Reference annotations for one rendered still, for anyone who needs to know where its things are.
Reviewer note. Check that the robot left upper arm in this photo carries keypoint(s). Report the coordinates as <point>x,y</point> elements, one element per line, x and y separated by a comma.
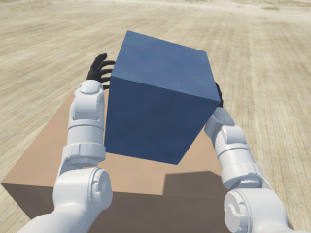
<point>79,197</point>

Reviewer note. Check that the left robot forearm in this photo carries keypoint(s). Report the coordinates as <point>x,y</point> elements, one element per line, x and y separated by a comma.
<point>86,127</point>

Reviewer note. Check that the robot right upper arm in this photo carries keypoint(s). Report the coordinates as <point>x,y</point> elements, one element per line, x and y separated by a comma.
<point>255,210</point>

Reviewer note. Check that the robot left hand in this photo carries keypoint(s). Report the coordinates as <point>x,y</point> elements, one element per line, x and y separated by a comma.
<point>96,70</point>

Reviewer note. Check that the pedestal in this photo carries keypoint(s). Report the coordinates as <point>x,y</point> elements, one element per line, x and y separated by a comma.
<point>148,196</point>

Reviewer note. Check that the robot right hand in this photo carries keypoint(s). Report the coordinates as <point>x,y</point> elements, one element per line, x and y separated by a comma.
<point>220,95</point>

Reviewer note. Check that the right robot forearm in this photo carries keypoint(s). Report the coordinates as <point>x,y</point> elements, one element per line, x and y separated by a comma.
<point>239,170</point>

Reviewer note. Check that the carton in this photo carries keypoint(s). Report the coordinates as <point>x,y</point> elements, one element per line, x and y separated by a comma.
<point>161,94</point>

